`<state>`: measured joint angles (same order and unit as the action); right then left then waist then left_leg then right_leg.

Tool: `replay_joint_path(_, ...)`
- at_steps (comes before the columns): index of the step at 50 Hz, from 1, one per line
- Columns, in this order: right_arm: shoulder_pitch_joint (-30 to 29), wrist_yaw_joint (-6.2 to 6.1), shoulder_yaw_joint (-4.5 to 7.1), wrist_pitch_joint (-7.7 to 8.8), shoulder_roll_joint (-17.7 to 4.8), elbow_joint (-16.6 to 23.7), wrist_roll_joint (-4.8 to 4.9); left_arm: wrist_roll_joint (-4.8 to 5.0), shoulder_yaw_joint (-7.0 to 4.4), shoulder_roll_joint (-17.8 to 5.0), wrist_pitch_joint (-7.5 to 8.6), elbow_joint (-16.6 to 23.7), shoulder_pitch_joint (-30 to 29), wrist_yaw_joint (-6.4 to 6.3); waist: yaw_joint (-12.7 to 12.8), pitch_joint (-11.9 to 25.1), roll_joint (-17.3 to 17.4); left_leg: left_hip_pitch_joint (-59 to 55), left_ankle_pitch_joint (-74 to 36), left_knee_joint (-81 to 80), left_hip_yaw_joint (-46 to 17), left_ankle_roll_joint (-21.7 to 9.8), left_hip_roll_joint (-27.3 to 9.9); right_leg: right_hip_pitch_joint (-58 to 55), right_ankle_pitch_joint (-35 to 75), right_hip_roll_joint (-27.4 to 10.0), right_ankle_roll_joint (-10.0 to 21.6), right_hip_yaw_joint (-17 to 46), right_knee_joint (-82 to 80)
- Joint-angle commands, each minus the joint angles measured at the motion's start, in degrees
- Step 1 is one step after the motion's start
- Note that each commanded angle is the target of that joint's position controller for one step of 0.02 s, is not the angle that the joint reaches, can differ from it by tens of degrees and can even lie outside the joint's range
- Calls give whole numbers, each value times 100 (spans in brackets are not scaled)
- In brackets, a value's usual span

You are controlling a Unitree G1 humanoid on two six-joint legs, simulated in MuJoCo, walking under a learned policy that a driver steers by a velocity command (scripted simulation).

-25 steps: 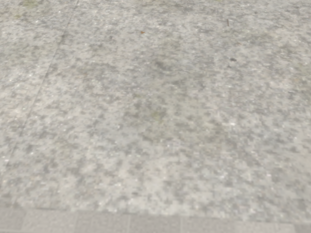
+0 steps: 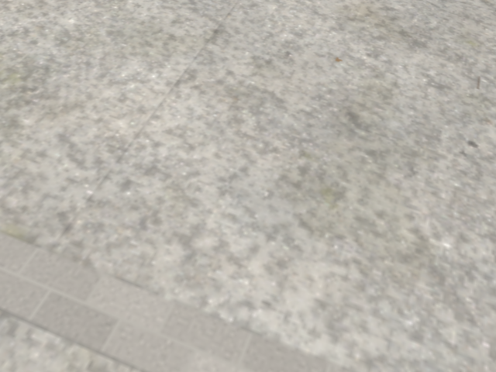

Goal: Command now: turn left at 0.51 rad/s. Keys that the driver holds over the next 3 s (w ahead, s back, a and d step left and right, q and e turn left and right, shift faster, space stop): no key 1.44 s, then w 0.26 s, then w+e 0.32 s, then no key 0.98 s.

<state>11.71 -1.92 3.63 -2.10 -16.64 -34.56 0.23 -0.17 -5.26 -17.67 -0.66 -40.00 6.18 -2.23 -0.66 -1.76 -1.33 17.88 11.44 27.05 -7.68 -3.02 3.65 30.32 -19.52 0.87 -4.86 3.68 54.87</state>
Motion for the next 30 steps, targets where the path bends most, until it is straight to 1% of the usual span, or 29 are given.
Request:
replay_joint_path(1, -150, -34, 290, 43, -986, 404, -19, 26, -47, -354, 108, 402, -205, 48, -57, 747, 1013, -930, -1144, -555, -1562, -982, -1369, 24, -64, -33, -2, 92, -644)
replay_joint_path(4, -172, 25, 253, 8, -940, 367, -37, 60, -28, -365, 136, 405, -181, 110, -127, 730, 1054, -720, -1365, -439, -1741, -1013, -1363, -515, -245, -20, 67, 7, -1111)
replay_joint_path(6, -226, 54, 220, -10, -894, 337, -20, 75, -16, -354, 167, 411, -123, 159, -109, 720, 1054, -747, -1597, -332, -1874, -996, -1337, -801, -236, -16, 137, -27, -1579)
replay_joint_path(7, -313, 59, 194, -17, -845, 330, 5, 74, -6, -314, 190, 384, -18, 189, -13, 720, 1019, -719, -1662, -240, -1868, -929, -1258, -1064, 11, -9, 195, -67, -2063)
replay_joint_path(8, -407, 57, 159, -23, -764, 326, 44, 50, 8, -247, 222, 328, 148, 218, 135, 712, 970, -593, -1561, -144, -1797, -783, -1118, -1504, 616, -3, 286, -132, -2846)
replay_joint_path(9, -293, 50, 127, -5, -657, 287, 44, -25, 4, -304, 246, 314, 227, 228, 151, 716, 803, -355, -1104, -64, -1699, -536, -943, -2006, 1352, -190, 406, 5, -3311)
replay_joint_path(10, -68, 49, 70, 37, -469, 273, -68, -147, -37, -633, 250, 389, 293, 205, -4, 824, 74, 46, -152, 535, -1246, -174, -562, -2496, 2358, -1006, 688, 719, -3390)
replay_joint_path(11, 166, 62, 76, 91, -433, 271, -55, -225, -44, -811, 232, 346, 24, 196, -378, 639, -1039, 412, 1190, 864, -402, 159, 92, -2240, 3017, -1617, 1426, 1438, -3417)
replay_joint_path(12, 26, 45, 122, 117, -661, 244, -142, -202, 51, -452, 248, 414, -135, 194, -218, 626, -1093, 196, 1598, 1076, -198, 417, -85, -1890, 2647, -1900, 1864, 1763, -3625)
replay_joint_path(13, -128, 40, 183, 112, -779, 214, -103, -160, 91, -355, 258, 428, -244, 185, -154, 531, -952, 130, 1438, 1197, -104, 509, -167, -1890, 2325, -1715, 1791, 1600, -3611)
replay_joint_path(14, -225, 31, 170, 88, -648, 178, -99, -110, 78, -433, 252, 402, -237, 164, -126, 521, -867, 118, 1184, 1033, -22, 559, -196, -1976, 2081, -1482, 1609, 1402, -3538)
replay_joint_path(15, -271, 42, 144, 59, -527, 180, -119, -39, 78, -468, 253, 394, -263, 148, -99, 462, -891, 33, 910, 800, 11, 603, -269, -1999, 2007, -1350, 1469, 1242, -3464)
replay_joint_path(16, -228, 69, 107, 48, -389, 134, -118, -21, 106, -435, 249, 374, -260, 136, -132, 458, -827, -228, 584, 493, 48, 608, -329, -1925, 2040, -1217, 1326, 1052, -3368)
replay_joint_path(17, -211, 97, 75, 47, -300, 97, -116, -31, 128, -393, 242, 341, -148, 145, -125, 452, -723, -503, 130, 181, 79, 584, -331, -1839, 1951, -1025, 1165, 852, -3293)
replay_joint_path(18, -207, 115, 69, 46, -301, 86, -120, -55, 144, -347, 249, 320, -14, 166, -73, 478, -636, -702, -297, 71, 52, 547, -365, -1796, 1712, -876, 1019, 722, -3219)
replay_joint_path(19, -203, 121, 79, 42, -387, 110, -119, -86, 167, -302, 269, 321, 82, 194, -18, 486, -493, -827, -749, 71, -30, 490, -456, -1708, 1391, -749, 893, 633, -3142)
replay_joint_path(20, -195, 116, 133, 42, -582, 23, -96, -85, 168, -325, 285, 349, 253, 230, 172, 432, -45, -754, -667, 242, -78, 326, -425, -1615, 1074, -551, 772, 418, -3176)
replay_joint_path(21, -145, 129, 131, 56, -473, 34, -85, -81, 163, -390, 288, 345, 144, 238, 37, 407, -70, -623, -520, 190, -92, 238, -409, -1706, 901, -494, 700, 295, -3051)
replay_joint_path(22, -105, 131, 103, 72, -392, -11, -104, -66, 175, -344, 286, 368, 74, 244, 33, 378, -13, -600, -490, 104, -138, 231, -445, -1690, 826, -455, 682, 223, -2981)
replay_joint_path(23, -128, 123, 106, 87, -415, -27, -115, -60, 196, -268, 277, 374, 68, 238, 67, 349, 80, -558, -513, 60, -171, 233, -460, -1700, 847, -438, 681, 181, -2921)
replay_joint_path(25, -131, 109, 99, 124, -388, -55, -112, -52, 207, -229, 246, 381, 125, 229, 104, 323, 280, -507, -570, 34, -209, 234, -477, -1731, 947, -369, 659, 103, -2814)
replay_joint_path(27, -94, 94, 87, 147, -356, -77, -107, -51, 213, -199, 231, 370, 168, 225, 113, 309, 342, -448, -491, 7, -236, 236, -486, -1764, 931, -332, 641, 61, -2762)
replay_joint_path(30, -55, 69, 74, 167, -325, -91, -105, -50, 222, -153, 220, 348, 195, 221, 110, 260, 343, -395, -381, -13, -256, 235, -491, -1757, 899, -301, 613, 38, -2739)
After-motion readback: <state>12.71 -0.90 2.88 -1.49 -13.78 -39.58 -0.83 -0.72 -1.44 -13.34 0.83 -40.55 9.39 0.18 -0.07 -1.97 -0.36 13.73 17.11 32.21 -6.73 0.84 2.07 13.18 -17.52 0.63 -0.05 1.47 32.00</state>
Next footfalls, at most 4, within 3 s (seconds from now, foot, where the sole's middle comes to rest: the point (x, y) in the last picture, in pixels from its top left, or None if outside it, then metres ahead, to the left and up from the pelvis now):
0.18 right None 0.05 -0.14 -0.78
2.16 right None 0.42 -0.12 -0.78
2.56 left None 0.45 0.11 -0.78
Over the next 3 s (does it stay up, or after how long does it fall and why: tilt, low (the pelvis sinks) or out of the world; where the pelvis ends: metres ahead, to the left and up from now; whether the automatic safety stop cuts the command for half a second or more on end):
stays up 0.40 -0.01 -0.01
